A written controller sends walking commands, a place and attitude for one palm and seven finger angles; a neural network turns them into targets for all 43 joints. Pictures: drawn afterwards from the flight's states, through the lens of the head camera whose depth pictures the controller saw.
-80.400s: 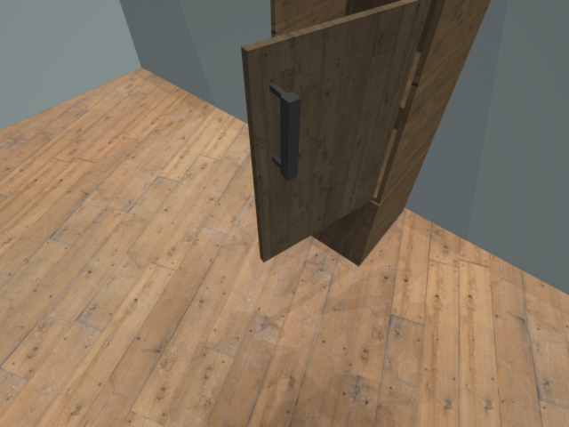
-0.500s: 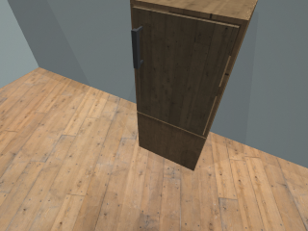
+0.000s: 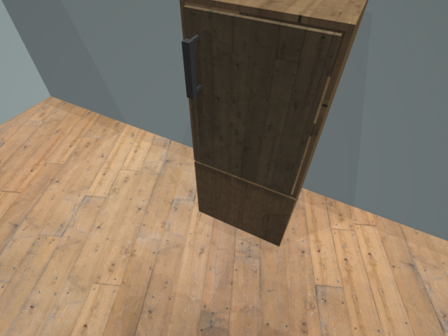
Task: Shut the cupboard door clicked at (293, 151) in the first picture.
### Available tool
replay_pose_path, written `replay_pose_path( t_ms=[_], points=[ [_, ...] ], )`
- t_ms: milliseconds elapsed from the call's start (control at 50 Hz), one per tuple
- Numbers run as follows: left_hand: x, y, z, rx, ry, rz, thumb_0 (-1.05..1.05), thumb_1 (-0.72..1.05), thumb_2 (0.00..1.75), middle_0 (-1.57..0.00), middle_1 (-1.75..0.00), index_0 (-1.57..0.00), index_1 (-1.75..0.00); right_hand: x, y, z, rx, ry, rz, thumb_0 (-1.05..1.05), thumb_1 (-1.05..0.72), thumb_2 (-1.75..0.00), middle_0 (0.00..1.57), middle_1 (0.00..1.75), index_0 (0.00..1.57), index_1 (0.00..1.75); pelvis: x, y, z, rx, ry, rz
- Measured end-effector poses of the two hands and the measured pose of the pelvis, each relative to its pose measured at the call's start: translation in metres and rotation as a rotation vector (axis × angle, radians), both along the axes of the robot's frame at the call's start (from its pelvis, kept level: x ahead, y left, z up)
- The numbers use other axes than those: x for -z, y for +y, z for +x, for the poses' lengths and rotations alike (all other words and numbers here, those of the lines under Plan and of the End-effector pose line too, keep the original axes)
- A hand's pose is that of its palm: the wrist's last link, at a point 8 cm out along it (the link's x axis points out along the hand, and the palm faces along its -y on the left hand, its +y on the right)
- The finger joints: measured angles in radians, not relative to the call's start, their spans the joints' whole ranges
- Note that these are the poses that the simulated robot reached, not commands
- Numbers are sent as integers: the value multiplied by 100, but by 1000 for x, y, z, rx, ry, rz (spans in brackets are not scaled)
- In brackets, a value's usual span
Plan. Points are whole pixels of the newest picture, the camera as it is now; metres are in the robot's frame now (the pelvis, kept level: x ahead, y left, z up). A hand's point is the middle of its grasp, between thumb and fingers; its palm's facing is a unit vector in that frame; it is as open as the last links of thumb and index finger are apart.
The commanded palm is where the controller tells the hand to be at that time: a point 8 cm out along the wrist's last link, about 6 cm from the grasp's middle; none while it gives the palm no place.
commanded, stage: look to check the result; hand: left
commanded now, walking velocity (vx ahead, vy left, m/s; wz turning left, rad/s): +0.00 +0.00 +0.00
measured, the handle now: (193, 67) +0.81 +0.13 +0.09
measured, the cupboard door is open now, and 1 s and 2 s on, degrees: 0 0 0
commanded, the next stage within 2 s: stand and wait in 0.32 s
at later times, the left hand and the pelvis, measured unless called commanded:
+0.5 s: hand out of the picture -0.03 +0.14 -0.18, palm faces +0.06 -0.99 -0.14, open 7.4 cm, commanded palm none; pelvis +0.02 +0.00 +0.00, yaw +0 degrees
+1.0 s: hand out of the picture -0.03 +0.15 -0.18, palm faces +0.06 -0.99 -0.16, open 7.4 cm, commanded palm none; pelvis +0.02 +0.00 +0.00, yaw +0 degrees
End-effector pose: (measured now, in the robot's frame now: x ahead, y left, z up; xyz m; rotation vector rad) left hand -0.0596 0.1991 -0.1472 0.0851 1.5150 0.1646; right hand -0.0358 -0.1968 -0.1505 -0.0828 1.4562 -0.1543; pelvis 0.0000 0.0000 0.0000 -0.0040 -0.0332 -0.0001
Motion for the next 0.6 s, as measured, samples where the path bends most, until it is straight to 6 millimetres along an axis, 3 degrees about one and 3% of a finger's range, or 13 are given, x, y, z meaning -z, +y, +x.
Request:
replay_pose_path(
  t_ms=[440, 600],
  points=[
    [2, -7, 20, -7, -17, -13, 0, 91, 90, -20, -30, -20, -30, -4, -14, 32, -30, -31, -33, 0, -91, -90, 20, 30, 20, 30, -1, -3, 14, -5, -1, 3],
    [1, -5, 24, -5, -16, -10, 0, 91, 90, -20, -30, -20, -30, -4, -14, 34, -32, -27, -33, 1, -91, -90, 20, 30, 20, 30, -1, -3, 17, -6, 0, 4]
  ],
)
